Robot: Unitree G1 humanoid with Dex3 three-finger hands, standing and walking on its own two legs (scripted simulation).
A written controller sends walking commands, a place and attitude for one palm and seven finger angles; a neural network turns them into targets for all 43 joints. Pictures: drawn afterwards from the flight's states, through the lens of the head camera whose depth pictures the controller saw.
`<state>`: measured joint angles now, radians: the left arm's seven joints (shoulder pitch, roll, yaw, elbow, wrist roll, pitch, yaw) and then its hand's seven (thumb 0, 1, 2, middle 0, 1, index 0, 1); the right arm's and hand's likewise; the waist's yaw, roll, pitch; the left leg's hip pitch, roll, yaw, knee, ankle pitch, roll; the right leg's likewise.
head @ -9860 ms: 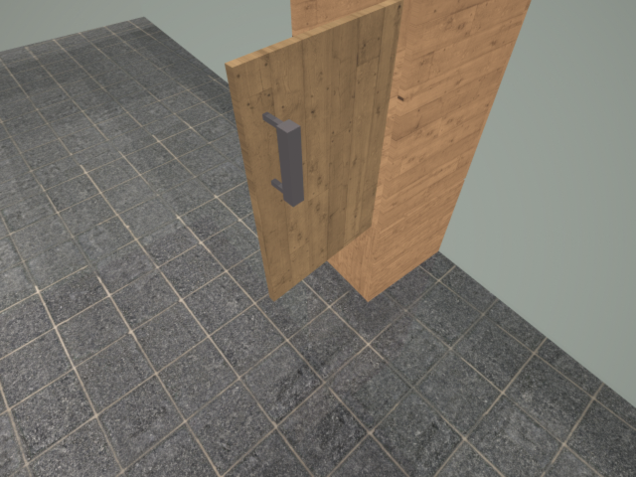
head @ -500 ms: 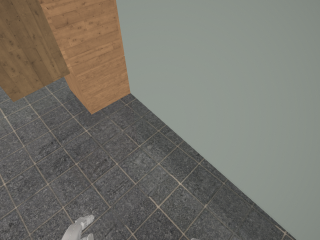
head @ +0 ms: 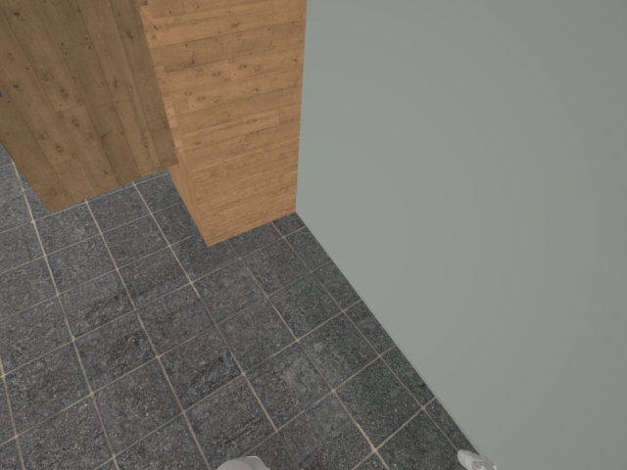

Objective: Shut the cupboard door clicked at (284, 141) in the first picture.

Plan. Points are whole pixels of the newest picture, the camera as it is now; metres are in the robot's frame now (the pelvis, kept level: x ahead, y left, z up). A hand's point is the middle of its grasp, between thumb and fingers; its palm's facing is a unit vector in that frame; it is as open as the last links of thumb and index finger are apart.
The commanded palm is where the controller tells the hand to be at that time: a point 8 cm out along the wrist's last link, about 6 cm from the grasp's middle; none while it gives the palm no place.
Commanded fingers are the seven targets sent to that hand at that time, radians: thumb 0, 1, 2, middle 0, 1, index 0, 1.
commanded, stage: walk to a spot facing it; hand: left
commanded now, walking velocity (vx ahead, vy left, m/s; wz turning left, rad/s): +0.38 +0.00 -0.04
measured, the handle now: out of the picture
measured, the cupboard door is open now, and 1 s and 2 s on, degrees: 96 96 96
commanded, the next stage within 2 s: turn to face it in 0.28 s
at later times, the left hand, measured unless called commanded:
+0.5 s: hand (259, 310) +0.38 +0.12 -0.14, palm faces -0.07 -0.98 -0.20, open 7.4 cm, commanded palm none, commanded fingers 0.00 0.90 0.90 -0.20 -0.30 -0.20 -0.30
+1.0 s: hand (202, 344) +0.32 +0.21 -0.17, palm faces +0.31 -0.92 -0.22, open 7.4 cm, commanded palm none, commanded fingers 0.00 0.90 0.90 -0.20 -0.30 -0.20 -0.30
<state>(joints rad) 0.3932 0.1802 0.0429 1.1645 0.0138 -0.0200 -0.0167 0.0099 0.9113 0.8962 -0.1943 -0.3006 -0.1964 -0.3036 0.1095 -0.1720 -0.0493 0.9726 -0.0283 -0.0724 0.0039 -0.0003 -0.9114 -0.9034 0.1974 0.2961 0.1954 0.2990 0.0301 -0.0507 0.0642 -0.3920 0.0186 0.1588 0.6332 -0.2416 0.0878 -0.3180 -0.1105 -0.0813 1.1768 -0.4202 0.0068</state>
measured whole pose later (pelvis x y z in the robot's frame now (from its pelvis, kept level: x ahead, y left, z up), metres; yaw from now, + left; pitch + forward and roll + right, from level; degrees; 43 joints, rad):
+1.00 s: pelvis +0.32 -0.01 +0.01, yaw +16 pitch +1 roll -1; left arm 0.19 0.27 0.08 0.97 0.02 0.04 0.00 0.01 0.91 0.90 -0.19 -0.30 -0.20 -0.30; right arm 0.11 -0.24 -0.05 0.89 -0.03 0.01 0.00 0.00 -0.90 -0.90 0.20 0.30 0.20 0.30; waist 0.01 -0.04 0.05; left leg -0.39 -0.01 0.06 0.59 -0.23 0.06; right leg -0.48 -0.09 -0.05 1.14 -0.45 0.06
